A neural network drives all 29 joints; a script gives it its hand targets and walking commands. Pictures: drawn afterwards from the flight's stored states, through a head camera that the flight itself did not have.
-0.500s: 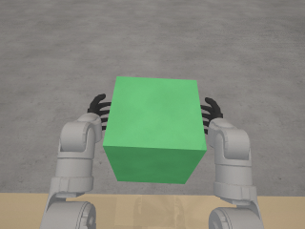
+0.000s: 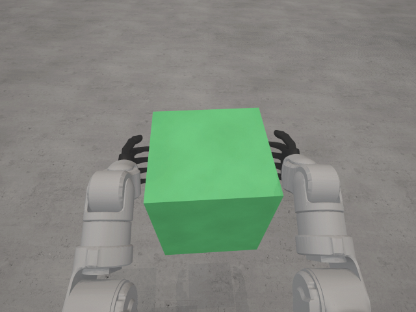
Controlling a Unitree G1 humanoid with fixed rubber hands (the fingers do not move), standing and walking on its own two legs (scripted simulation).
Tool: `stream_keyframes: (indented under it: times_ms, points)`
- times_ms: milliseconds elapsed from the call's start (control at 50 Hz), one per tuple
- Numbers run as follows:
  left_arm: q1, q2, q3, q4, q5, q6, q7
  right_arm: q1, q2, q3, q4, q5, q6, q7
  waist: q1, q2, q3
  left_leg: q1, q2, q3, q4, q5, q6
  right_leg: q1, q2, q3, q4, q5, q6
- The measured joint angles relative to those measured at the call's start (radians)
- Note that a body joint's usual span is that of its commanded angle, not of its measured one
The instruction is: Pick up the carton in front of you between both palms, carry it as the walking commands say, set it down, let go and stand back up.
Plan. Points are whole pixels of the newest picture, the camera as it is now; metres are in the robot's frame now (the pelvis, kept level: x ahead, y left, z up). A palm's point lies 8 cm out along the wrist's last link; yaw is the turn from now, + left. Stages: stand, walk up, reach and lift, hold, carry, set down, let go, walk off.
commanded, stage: carry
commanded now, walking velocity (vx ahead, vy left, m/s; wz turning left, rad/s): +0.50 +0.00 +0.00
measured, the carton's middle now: (209, 186) +0.37 +0.01 +0.04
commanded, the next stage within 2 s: none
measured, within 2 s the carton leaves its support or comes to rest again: neither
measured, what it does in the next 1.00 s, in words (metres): goes down: left foot 0.11 m lower, then right foot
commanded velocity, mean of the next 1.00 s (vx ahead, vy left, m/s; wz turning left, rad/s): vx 0.50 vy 0.00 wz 0.00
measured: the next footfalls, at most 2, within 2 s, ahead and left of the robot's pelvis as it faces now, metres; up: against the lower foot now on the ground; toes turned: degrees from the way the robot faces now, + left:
left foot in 0.34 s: +0.46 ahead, +0.10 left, -0.11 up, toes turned +3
right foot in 0.78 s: +0.77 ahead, -0.07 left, -0.11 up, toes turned -4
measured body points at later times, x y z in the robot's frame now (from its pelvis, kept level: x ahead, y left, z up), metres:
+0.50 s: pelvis +0.38 +0.04 -0.10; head +0.41 +0.04 +0.35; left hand +0.75 +0.18 -0.02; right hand +0.73 -0.13 -0.02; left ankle +0.42 +0.09 -0.82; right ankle +0.28 -0.08 -0.69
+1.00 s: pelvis +0.70 -0.01 -0.07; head +0.74 -0.02 +0.38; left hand +1.03 +0.17 +0.01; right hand +1.06 -0.13 +0.01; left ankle +0.67 +0.12 -0.75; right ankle +0.73 -0.07 -0.82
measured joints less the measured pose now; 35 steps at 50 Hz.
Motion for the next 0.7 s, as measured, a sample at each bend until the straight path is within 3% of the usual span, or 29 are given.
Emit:
stream_keyframes:
  times_ms: [80,120,200,300,340,360,400,460,580,700]
  points:
    - [0.014,0.027,-0.016,0.06,-0.058,0.009,0.009,0.046,0.044,-0.023,-0.012,-0.055,0.037,0.002,0.051,-0.002,0.014,-0.164,0.057,-0.05,-0.233,0.068,-0.023,0.038,0.013,0.001,0.08,-0.159,-0.002]
    - [0.011,0.033,-0.028,0.077,-0.078,-0.001,0.015,0.063,0.053,-0.033,-0.033,-0.068,0.042,0.004,0.067,0.002,0.034,-0.226,0.082,-0.052,-0.341,0.184,-0.024,0.071,0.011,0.005,0.089,-0.203,0.007]
    - [-0.006,0.029,-0.042,0.078,-0.1,-0.033,0.023,0.094,0.056,-0.048,-0.106,-0.075,0.034,0.006,0.093,0.021,0.059,-0.281,0.103,-0.046,-0.607,0.532,-0.011,0.139,0.013,0.03,0.125,-0.313,0.012]
    - [-0.022,0.022,-0.042,0.037,-0.107,-0.053,0.022,0.113,0.06,-0.051,-0.199,-0.081,0.031,0.007,0.095,0.053,0.041,-0.158,0.074,0.031,-1.032,0.877,0.014,0.251,0.019,0.05,0.224,-0.509,0.029]
    - [-0.024,0.028,-0.033,0.022,-0.109,-0.049,0.019,0.102,0.063,-0.042,-0.202,-0.087,0.031,0.006,0.075,0.064,0.021,-0.053,0.063,0.077,-1.145,0.917,0.025,0.284,0.017,0.033,0.347,-0.457,0.038]
    - [-0.024,0.037,-0.029,0.021,-0.11,-0.047,0.014,0.094,0.068,-0.036,-0.193,-0.093,0.029,0.006,0.054,0.055,0.008,0.004,0.053,0.093,-1.155,0.782,0.041,0.273,0.004,0.02,0.463,-0.448,0.039]
    - [-0.05,0.055,-0.016,0.036,-0.109,-0.046,0.006,0.057,0.066,-0.026,-0.156,-0.099,0.02,0.004,0.009,0.012,0.0,0.001,0.012,0.102,-1.052,0.456,0.063,0.166,-0.027,0.049,0.726,-0.448,0.079]
    - [-0.039,0.048,0.004,0.047,-0.092,-0.02,0.002,0.043,0.052,-0.009,-0.098,-0.072,0.029,-0.006,-0.055,0.0,0.014,-0.023,-0.008,0.112,-0.929,0.387,0.084,-0.025,-0.06,0.099,0.859,-0.335,0.098]
    - [0.021,-0.008,0.028,-0.017,-0.033,0.003,0.004,0.085,0.045,-0.001,-0.098,-0.014,0.019,-0.025,-0.124,-0.006,0.074,0.083,-0.008,0.1,-0.927,0.245,0.067,-0.289,-0.151,0.103,0.555,-0.184,0.127]
    - [0.09,-0.042,0.041,-0.107,-0.004,-0.034,-0.001,0.1,0.055,0.001,-0.113,0.008,-0.034,-0.024,-0.137,0.0,0.078,0.249,0.007,0.075,-1.005,0.153,0.037,-0.303,-0.149,0.053,0.151,0.075,0.109]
